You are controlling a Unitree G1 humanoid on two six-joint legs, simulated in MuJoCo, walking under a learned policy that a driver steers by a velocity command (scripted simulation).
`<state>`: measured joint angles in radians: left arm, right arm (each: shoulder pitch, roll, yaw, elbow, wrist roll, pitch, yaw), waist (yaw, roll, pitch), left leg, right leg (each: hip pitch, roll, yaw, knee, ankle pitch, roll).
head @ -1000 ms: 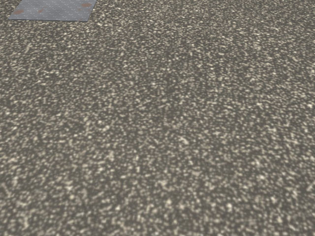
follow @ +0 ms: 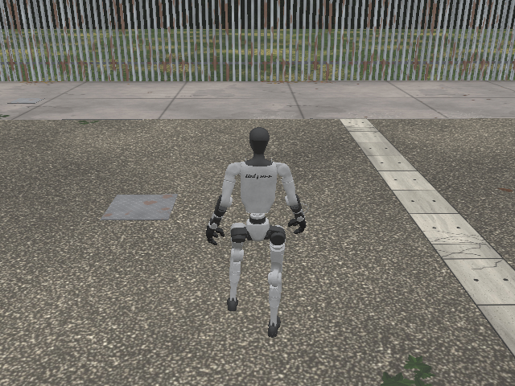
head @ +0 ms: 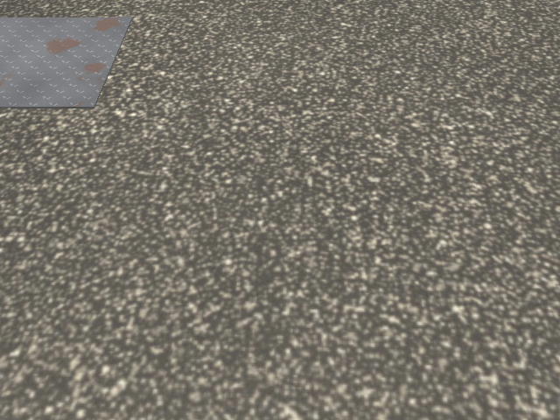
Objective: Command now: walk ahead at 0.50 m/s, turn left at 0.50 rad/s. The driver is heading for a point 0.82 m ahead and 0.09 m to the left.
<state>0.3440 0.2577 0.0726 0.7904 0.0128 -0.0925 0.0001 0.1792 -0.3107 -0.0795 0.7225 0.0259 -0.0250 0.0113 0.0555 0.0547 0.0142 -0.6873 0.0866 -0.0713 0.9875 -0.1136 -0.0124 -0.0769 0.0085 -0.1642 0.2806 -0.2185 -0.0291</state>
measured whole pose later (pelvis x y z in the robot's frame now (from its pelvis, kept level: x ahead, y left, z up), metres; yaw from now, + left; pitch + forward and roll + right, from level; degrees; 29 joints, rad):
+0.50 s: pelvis +0.27 +0.08 +0.00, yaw +15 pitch +1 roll +0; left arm 0.13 0.30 0.06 0.72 0.00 -0.09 0.00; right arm 0.30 -0.26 -0.06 0.73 0.00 -0.06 0.01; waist -0.04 -0.04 0.04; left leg -0.16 -0.11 -0.04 0.31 -0.17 0.10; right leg -0.69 -0.13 0.05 0.95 -0.13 0.04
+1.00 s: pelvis +0.57 +0.08 +0.00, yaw +1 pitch +2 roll +0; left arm 0.30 0.28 0.05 0.71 -0.01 -0.06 -0.02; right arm 0.17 -0.30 -0.04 0.68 -0.02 -0.10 0.00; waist 0.03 0.02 0.04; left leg -0.60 0.07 -0.08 1.03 -0.29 -0.03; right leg -0.25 0.12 0.06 0.38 -0.15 -0.10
